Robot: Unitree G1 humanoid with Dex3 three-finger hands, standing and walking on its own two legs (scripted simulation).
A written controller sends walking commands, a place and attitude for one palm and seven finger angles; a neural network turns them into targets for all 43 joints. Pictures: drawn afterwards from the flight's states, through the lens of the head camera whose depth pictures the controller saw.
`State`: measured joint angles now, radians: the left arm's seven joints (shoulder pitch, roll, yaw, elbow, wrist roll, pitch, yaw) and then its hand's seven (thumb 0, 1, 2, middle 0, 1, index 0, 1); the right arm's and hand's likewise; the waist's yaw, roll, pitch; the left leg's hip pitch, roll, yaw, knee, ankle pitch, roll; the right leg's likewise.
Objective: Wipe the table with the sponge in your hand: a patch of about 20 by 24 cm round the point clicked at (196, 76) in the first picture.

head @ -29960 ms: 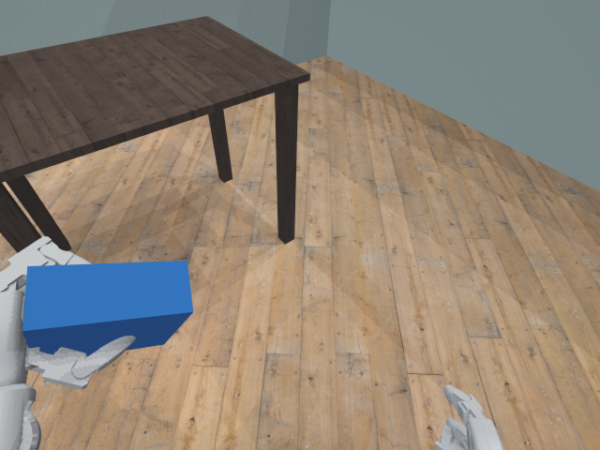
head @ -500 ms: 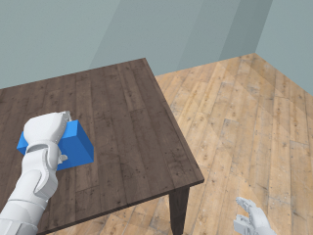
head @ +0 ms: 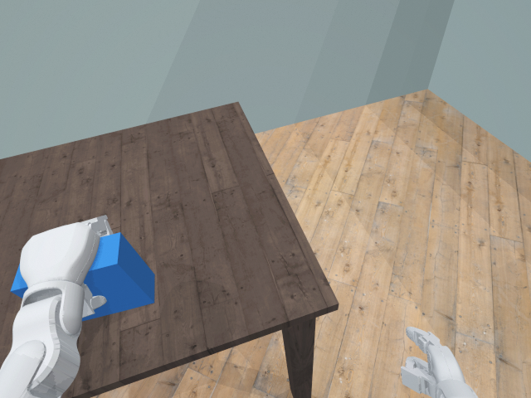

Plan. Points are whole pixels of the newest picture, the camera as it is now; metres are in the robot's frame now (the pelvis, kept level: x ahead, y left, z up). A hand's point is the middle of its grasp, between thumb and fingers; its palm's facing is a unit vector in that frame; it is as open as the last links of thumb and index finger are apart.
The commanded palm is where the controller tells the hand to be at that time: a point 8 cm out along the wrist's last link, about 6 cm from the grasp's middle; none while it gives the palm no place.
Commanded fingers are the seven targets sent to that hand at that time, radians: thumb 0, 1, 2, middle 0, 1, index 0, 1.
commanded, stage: wipe back along the first lane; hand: left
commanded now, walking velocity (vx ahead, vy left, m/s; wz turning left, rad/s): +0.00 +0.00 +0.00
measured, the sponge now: (100, 288) +0.25 +0.30 +0.04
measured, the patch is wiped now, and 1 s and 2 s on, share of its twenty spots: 1.00 1.00 1.00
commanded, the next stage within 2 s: lift the sponge slowly off the table in 0.34 s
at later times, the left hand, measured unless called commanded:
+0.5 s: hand (83, 293) +0.22 +0.28 +0.10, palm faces +0.09 -0.09 -0.99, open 9.5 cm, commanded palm +0.17 +0.27 +0.13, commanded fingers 0.00 0.10 1.30 -1.20 -1.60 -1.20 -1.60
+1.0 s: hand (77, 302) +0.20 +0.27 +0.10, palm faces +0.05 -0.12 -0.99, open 9.5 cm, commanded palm +0.17 +0.27 +0.16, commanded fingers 0.00 0.10 1.30 -1.20 -1.60 -1.20 -1.60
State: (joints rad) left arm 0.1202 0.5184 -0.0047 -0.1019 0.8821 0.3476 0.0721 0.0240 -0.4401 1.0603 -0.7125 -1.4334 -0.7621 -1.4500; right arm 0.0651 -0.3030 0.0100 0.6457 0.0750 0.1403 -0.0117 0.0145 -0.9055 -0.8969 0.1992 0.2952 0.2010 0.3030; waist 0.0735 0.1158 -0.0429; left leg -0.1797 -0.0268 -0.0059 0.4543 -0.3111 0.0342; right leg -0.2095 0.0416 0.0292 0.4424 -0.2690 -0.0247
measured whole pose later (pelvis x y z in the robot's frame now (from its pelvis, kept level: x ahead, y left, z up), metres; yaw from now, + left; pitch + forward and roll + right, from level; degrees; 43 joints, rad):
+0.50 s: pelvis +0.00 +0.01 +0.00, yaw +0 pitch +1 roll -1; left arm 0.28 0.46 -0.07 -0.32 0.90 0.43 0.09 0.03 -0.44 1.06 -0.71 -1.44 -0.76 -1.45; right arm 0.03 -0.28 0.03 0.63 0.07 0.14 0.01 0.01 -0.90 -0.90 0.20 0.30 0.20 0.30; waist 0.11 0.12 -0.04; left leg -0.15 -0.04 0.00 0.45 -0.31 0.05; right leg -0.19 0.03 0.04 0.45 -0.27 -0.01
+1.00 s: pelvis -0.01 +0.00 +0.00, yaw +0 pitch -1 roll +0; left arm 0.27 0.50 -0.06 -0.36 0.86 0.45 0.01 0.00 -0.46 1.06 -0.74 -1.42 -0.79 -1.42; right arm 0.02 -0.29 0.03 0.64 0.05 0.15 -0.01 0.02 -0.90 -0.90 0.20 0.30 0.20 0.30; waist 0.11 0.12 -0.01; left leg -0.10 -0.03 0.00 0.42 -0.29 0.04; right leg -0.14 0.04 0.04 0.42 -0.25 -0.02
